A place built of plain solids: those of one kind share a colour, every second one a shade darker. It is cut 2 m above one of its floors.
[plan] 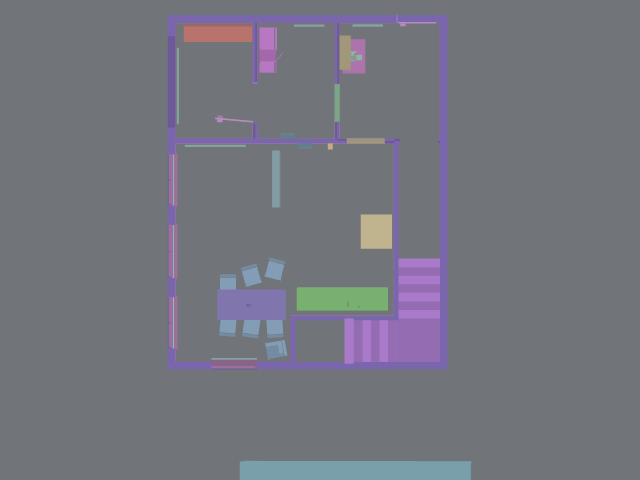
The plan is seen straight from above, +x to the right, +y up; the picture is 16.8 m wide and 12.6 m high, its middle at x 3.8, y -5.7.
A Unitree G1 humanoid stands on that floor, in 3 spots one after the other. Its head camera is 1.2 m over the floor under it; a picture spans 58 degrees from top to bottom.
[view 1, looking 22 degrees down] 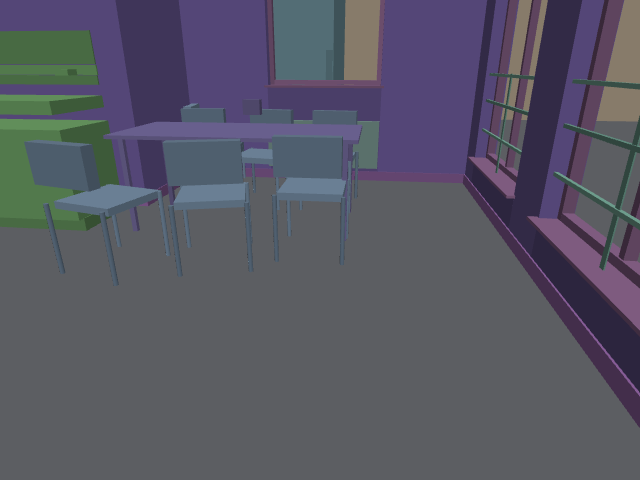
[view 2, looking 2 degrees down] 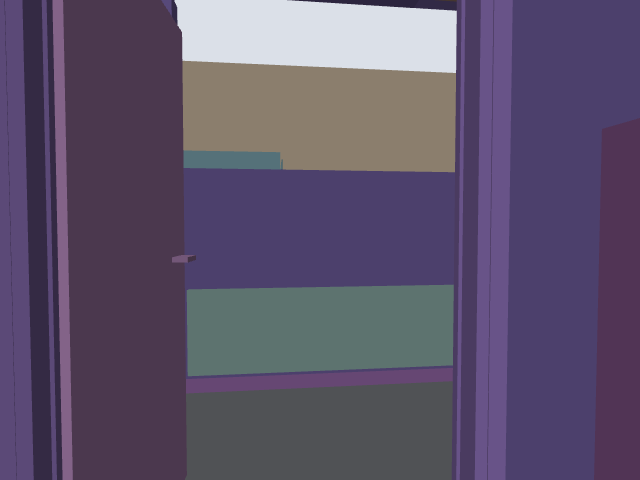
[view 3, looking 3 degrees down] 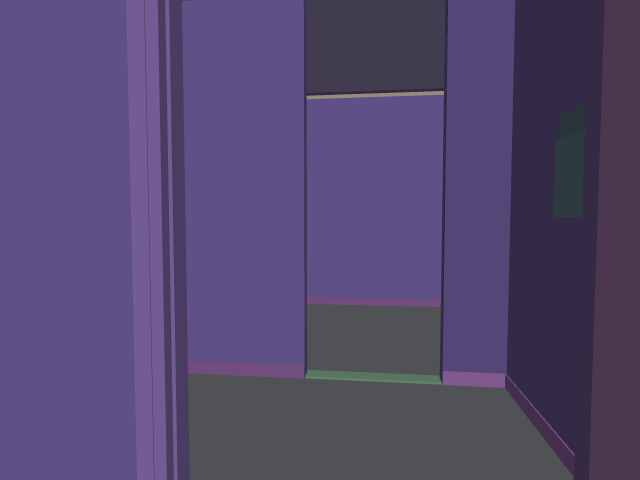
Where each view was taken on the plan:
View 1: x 1.00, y -4.10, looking -83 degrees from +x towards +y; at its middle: ground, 3.20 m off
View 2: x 3.15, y -2.10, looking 173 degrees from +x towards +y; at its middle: wall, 3.18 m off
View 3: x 1.05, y -2.10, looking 7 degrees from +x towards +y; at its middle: wall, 5.95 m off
